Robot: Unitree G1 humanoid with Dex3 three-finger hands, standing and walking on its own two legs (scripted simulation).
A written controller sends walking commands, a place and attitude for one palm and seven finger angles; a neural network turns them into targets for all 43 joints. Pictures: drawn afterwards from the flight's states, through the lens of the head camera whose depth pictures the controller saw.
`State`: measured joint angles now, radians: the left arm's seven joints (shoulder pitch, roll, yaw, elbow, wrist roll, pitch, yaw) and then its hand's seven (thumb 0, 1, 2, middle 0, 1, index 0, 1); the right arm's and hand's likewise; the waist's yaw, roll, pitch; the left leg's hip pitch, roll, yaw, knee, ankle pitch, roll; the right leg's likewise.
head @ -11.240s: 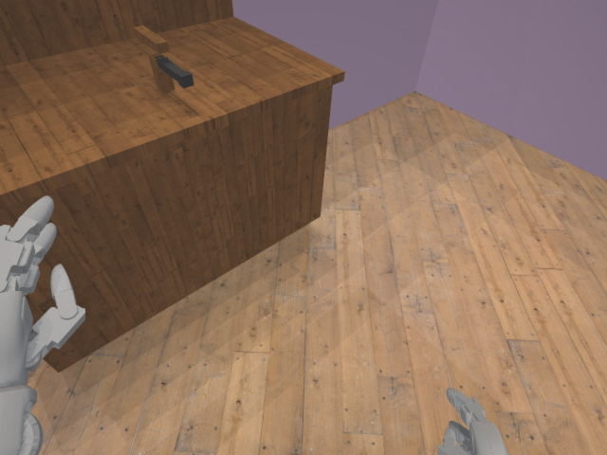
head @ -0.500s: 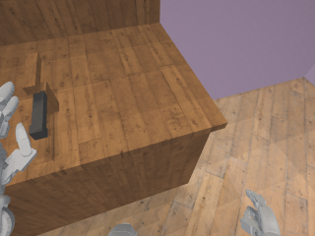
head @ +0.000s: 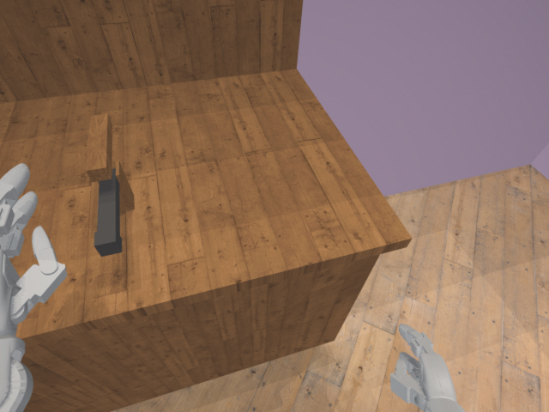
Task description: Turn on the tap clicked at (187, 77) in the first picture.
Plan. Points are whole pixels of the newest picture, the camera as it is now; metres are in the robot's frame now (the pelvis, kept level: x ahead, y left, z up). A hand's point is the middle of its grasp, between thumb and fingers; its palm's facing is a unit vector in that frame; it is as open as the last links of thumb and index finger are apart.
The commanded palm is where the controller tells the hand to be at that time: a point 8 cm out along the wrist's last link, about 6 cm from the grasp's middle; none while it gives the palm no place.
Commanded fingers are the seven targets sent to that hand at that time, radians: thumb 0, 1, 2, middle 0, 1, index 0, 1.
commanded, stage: come to a stop and stand still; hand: left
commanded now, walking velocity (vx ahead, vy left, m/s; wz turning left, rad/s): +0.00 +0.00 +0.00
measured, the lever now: (108, 242) +0.31 +0.28 +0.07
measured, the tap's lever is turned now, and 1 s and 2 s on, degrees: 0 0 0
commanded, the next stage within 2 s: look again from close up in 0.28 s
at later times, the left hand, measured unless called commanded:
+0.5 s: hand (34, 244) +0.23 +0.29 +0.17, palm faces +0.45 -0.81 -0.38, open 7.4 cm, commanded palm +0.16 +0.29 +0.17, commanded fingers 0.00 0.90 0.90 -0.20 -0.30 -0.20 -0.30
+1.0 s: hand (59, 238) +0.25 +0.28 +0.16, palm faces +0.35 -0.85 -0.40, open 7.4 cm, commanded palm +0.18 +0.31 +0.17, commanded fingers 0.00 0.90 0.90 -0.20 -0.30 -0.20 -0.30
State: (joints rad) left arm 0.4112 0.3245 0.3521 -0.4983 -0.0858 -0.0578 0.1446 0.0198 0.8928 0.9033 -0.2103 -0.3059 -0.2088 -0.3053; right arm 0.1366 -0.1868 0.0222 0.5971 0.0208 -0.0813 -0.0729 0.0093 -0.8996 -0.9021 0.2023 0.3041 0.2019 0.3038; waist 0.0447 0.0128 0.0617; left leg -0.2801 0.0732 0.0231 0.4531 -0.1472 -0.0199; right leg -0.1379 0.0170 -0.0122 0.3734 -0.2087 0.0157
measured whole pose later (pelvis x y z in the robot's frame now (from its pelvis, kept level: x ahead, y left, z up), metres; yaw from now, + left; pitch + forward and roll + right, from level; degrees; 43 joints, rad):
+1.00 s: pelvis +0.02 +0.03 +0.00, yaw -1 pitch +0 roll -2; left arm 0.38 0.39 0.39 -0.52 -0.02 -0.21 0.08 0.02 0.89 0.90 -0.21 -0.31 -0.21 -0.31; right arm 0.14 -0.14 0.02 0.55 0.01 -0.15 0.01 0.01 -0.90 -0.90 0.20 0.30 0.20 0.30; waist 0.04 -0.04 0.12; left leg -0.31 0.04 0.07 0.52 -0.21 0.03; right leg -0.17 -0.04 0.00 0.42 -0.25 0.05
